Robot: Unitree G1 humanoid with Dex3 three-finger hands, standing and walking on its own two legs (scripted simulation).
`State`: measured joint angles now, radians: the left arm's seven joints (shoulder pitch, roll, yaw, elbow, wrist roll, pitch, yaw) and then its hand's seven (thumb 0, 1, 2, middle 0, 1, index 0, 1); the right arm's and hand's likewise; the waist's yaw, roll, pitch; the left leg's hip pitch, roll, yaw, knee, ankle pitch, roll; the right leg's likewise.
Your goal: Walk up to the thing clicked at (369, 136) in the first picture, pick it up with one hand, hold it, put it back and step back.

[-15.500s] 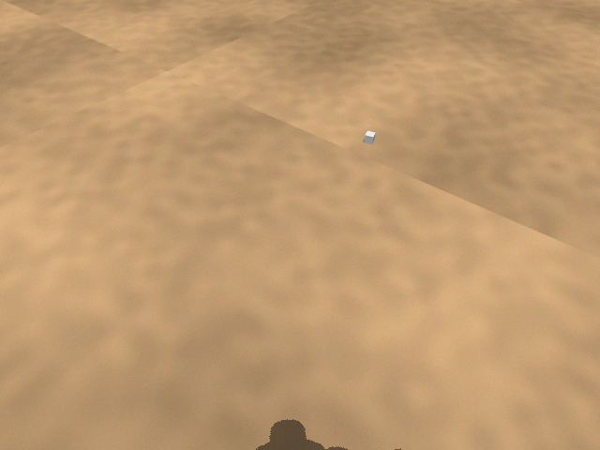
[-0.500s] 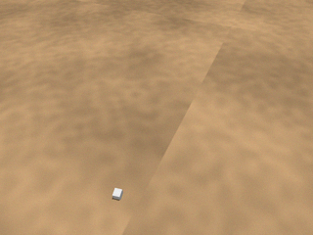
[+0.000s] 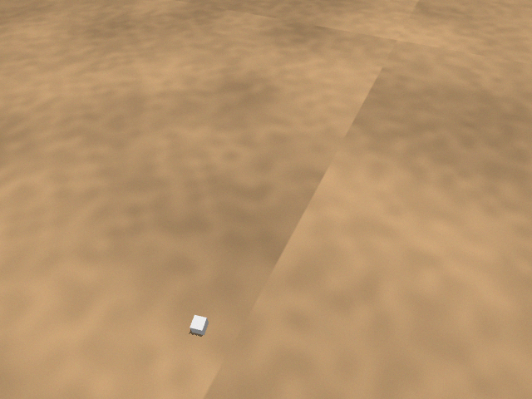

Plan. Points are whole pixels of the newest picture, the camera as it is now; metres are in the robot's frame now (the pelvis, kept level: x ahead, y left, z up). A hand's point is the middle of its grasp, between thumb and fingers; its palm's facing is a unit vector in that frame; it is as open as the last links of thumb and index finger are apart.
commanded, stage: stand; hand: left
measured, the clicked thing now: (199, 325) +0.53 +0.25 -0.76
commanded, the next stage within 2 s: walk up in 0.18 s
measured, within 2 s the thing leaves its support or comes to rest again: neither
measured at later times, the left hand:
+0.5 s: hand out of the picture +0.09 +0.31 -0.18, palm faces -0.03 -0.92 -0.38, open 7.4 cm
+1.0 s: hand out of the picture -0.06 +0.28 -0.16, palm faces -0.06 -0.92 -0.40, open 7.4 cm
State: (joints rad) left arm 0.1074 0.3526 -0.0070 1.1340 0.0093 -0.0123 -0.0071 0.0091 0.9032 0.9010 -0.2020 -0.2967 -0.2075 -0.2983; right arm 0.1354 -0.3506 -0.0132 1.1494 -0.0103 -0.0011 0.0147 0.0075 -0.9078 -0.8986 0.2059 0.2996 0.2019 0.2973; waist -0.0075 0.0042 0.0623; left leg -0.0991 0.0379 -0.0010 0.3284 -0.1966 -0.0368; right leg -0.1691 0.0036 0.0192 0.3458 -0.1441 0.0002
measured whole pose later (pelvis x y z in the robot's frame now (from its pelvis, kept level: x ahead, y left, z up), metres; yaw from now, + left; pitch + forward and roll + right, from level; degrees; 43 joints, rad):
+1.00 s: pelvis -0.17 +0.02 -0.02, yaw -3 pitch -2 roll +1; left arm 0.15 0.36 0.06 0.85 0.03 0.06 0.00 0.01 0.90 0.90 -0.20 -0.30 -0.21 -0.30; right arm 0.11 -0.39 -0.05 0.88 0.01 0.06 -0.03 0.01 -0.91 -0.90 0.21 0.30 0.20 0.30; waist 0.01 0.02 0.17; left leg -0.46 -0.07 -0.09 1.03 -0.51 0.00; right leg -0.27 0.01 0.04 0.64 -0.33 -0.02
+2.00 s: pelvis -0.32 +0.00 -0.02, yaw +1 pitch -3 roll -1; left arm 0.15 0.37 0.05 0.99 0.02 -0.03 0.00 0.01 0.90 0.90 -0.20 -0.30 -0.21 -0.30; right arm 0.21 -0.34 -0.03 1.00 -0.01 0.00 0.01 0.01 -0.91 -0.90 0.21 0.30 0.20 0.30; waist 0.00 0.02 0.06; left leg -0.26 0.00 -0.07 0.64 -0.38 0.00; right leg -0.18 0.01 -0.03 0.55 -0.31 -0.02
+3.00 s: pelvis -0.33 +0.00 +0.00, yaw +1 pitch -3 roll +0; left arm 0.10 0.35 0.00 1.14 0.01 -0.01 -0.01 0.01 0.90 0.90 -0.20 -0.30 -0.21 -0.30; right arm 0.09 -0.34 0.00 1.14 -0.01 -0.01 0.01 0.01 -0.91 -0.90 0.21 0.30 0.20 0.30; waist 0.00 0.01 0.06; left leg -0.14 0.02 -0.01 0.32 -0.13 -0.02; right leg -0.07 -0.01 -0.02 0.31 -0.19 0.00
